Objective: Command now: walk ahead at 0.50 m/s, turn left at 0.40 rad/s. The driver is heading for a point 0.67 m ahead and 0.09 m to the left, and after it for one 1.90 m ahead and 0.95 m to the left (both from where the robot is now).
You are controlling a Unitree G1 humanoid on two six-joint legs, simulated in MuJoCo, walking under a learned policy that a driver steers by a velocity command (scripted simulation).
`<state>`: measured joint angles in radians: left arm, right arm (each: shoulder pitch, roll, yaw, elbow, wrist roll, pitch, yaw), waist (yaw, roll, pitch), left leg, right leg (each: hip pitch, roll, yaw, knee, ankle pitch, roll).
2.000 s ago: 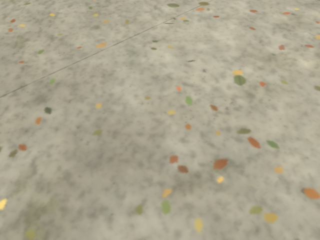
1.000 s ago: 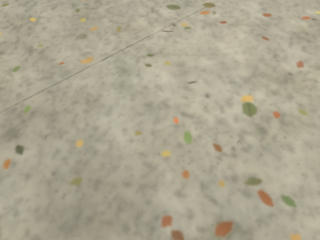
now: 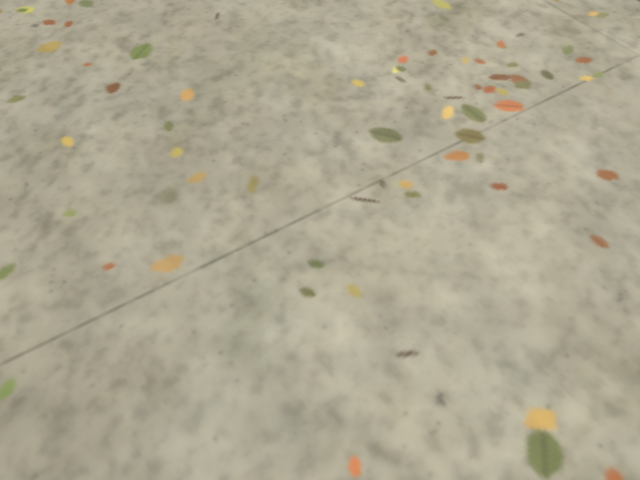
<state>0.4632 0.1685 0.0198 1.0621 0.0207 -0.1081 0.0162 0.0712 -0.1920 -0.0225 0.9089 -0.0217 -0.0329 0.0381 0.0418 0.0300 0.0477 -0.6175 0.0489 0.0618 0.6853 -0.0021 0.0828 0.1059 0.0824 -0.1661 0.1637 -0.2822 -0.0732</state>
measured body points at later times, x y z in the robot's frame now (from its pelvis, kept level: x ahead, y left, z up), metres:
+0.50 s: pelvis +0.26 +0.04 +0.01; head +0.29 +0.07 +0.45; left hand +0.40 +0.32 -0.10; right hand +0.30 -0.23 -0.12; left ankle +0.18 +0.07 -0.74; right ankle +0.47 -0.09 -0.68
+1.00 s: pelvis +0.52 +0.07 +0.01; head +0.56 +0.06 +0.46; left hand +0.45 +0.31 -0.12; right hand +0.71 -0.13 -0.13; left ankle +0.57 +0.23 -0.68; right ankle +0.53 +0.00 -0.74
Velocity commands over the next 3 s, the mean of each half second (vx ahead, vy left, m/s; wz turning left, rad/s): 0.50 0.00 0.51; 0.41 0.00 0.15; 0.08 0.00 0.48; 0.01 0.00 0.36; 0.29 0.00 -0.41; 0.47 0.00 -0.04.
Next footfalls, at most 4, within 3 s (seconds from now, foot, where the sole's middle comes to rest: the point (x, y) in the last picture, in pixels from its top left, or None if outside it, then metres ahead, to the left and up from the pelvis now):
0.12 left None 0.22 0.08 -0.78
0.66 right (346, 436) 0.57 0.01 -0.78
1.20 left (252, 401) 0.64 0.22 -0.78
1.74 right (334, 381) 0.69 0.04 -0.78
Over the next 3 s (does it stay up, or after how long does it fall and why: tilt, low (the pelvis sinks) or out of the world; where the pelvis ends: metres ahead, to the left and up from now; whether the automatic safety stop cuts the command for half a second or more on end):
stays up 0.97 0.19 0.00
